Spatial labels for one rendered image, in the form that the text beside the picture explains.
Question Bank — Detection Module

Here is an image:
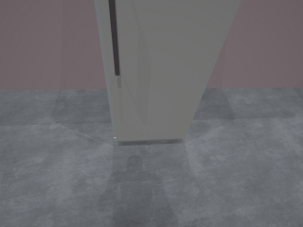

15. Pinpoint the handle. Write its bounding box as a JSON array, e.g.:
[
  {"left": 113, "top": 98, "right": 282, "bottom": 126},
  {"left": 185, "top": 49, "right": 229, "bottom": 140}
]
[{"left": 108, "top": 0, "right": 120, "bottom": 76}]

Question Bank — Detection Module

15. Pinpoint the fridge door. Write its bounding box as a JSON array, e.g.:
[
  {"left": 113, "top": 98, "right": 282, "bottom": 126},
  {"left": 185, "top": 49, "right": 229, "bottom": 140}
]
[{"left": 98, "top": 0, "right": 241, "bottom": 141}]

